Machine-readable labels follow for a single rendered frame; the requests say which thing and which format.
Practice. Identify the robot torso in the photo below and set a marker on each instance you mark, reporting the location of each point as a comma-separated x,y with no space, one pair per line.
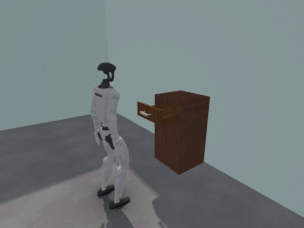
101,101

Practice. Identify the cabinet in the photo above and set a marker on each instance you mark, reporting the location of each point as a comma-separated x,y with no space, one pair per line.
181,146

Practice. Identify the robot right forearm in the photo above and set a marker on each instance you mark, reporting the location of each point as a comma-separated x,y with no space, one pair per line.
114,131

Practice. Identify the right robot hand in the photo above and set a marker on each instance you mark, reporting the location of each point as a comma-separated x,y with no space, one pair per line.
119,151

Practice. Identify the left robot upper arm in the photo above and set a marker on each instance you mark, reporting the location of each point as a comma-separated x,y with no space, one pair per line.
93,102

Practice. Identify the drawer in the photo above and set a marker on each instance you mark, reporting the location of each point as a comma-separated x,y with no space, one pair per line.
161,114

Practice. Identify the right robot upper arm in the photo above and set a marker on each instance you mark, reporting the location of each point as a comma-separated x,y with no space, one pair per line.
113,98

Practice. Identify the robot right shin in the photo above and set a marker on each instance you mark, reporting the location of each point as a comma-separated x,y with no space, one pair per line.
120,182

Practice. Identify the handle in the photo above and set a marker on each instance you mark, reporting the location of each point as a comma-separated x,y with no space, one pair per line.
145,114

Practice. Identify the robot left forearm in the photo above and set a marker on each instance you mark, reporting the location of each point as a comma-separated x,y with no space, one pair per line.
97,123

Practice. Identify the left robot hand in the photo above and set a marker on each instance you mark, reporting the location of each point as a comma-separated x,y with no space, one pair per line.
96,136

